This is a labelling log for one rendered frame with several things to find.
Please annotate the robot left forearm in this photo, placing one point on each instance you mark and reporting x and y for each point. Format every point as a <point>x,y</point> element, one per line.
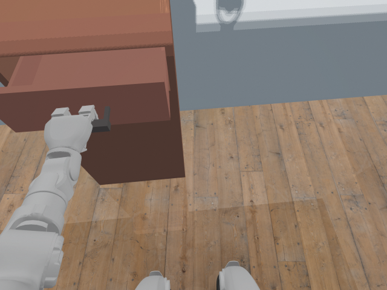
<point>44,206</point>

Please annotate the drawer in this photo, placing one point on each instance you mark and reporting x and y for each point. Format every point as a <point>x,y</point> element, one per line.
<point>133,83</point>

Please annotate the handle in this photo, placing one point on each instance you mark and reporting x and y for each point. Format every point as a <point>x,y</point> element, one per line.
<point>102,125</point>

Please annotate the robot left hand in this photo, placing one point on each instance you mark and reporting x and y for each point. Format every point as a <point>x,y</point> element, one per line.
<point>70,131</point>

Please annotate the cabinet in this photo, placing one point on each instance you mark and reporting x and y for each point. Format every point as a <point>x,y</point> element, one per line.
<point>128,152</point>

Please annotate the robot left thigh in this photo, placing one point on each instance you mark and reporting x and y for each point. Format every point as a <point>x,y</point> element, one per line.
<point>154,282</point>

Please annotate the robot right thigh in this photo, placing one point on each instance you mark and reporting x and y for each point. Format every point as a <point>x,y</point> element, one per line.
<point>236,278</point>

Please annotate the robot left upper arm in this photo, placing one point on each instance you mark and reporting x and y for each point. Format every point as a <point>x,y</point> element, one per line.
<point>30,260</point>

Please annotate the robot thigh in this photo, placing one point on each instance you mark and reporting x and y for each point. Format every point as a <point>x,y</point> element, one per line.
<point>154,282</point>
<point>236,278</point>

